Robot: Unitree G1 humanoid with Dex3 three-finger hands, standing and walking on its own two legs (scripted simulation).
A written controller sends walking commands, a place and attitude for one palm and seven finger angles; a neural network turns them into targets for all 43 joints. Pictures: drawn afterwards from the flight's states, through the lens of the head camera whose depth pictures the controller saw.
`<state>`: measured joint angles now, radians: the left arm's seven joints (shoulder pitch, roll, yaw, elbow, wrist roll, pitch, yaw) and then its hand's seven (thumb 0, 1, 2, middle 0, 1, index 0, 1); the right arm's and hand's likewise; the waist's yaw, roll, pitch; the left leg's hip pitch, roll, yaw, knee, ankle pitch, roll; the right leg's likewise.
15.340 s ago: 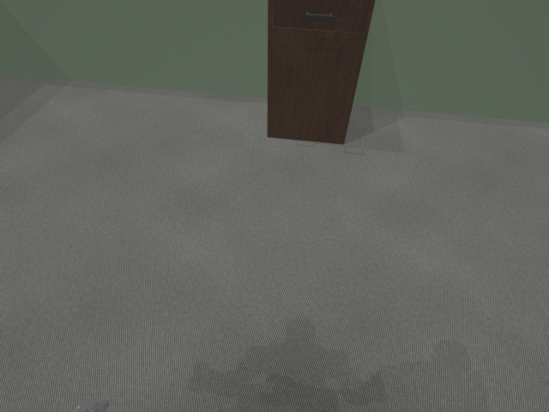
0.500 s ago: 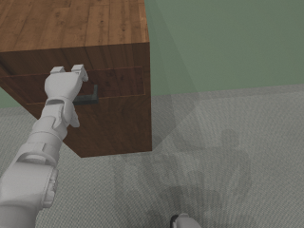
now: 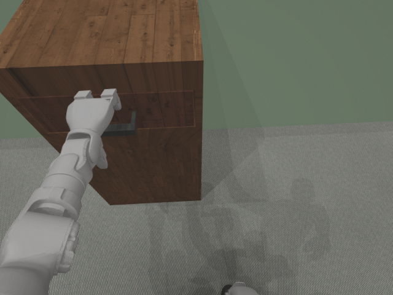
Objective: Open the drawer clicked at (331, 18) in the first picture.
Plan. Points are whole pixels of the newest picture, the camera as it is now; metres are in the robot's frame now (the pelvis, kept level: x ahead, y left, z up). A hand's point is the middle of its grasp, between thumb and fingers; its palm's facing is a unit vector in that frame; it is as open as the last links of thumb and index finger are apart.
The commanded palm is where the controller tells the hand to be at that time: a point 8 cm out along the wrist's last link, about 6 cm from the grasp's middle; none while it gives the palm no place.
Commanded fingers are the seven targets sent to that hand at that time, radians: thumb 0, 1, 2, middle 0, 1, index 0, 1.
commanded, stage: move the hooked fingers above the handle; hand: left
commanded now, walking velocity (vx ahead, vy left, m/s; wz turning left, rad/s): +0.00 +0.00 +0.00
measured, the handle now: (112, 123) +0.53 +0.21 -0.03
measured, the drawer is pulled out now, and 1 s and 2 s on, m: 0.00 0.00 0.00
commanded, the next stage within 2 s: lower the fingers behind the handle in 0.04 s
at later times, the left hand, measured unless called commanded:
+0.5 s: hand (103, 136) +0.47 +0.21 +0.00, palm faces -0.06 -0.03 -1.00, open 13.8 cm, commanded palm +0.45 +0.22 +0.06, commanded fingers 0.00 -0.50 0.30 -0.30 -1.20 -0.30 -1.20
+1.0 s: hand (110, 143) +0.47 +0.21 -0.04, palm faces -0.06 -0.03 -1.00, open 13.8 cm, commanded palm +0.45 +0.21 +0.02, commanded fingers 0.00 -0.50 0.30 -0.30 -1.20 -0.30 -1.20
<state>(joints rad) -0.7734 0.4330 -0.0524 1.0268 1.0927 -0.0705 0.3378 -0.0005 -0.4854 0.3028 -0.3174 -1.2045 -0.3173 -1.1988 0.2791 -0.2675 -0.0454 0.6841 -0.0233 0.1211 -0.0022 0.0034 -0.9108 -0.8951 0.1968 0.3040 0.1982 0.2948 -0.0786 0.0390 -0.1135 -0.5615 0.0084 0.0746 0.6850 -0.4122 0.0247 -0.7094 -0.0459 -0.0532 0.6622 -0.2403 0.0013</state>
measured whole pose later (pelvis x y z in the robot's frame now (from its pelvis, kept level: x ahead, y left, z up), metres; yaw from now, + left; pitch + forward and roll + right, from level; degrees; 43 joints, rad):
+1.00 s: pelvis -0.01 +0.00 -0.03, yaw +0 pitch +23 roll -1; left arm -0.79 0.44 -0.02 1.08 1.12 -0.10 0.42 0.00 -0.48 0.30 -0.32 -1.20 -0.32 -1.20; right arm 0.32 -0.26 -0.05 0.73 -0.06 0.10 0.02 0.00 -0.91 -0.90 0.20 0.30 0.20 0.29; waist -0.11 0.05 -0.15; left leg -0.81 0.02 0.06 0.90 -0.49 0.03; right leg -0.95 -0.05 -0.06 0.84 -0.30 0.00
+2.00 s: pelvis -0.02 +0.00 -0.04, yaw +0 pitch +25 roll -1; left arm -0.80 0.48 0.00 1.08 1.11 -0.10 0.43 0.00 -0.38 0.35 -0.29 -1.22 -0.32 -1.21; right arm 0.32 -0.27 -0.04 0.73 -0.05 0.09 0.02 0.00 -0.91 -0.90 0.20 0.30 0.20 0.29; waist -0.12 0.05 -0.15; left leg -0.91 0.02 0.06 1.00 -0.52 0.03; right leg -1.04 -0.05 -0.05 0.92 -0.31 0.00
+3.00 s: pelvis +0.00 +0.00 -0.03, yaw -1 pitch +23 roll -1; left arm -0.55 0.40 -0.02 0.85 1.09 -0.06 0.44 0.01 0.73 0.78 -0.29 -1.35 -0.35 -1.32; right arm 0.31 -0.26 -0.07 0.71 -0.05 0.12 0.03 0.00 -0.91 -0.90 0.20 0.30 0.20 0.29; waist -0.07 0.06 -0.16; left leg -0.77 0.03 0.07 0.89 -0.52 0.03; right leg -0.92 -0.03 -0.04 0.84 -0.32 0.01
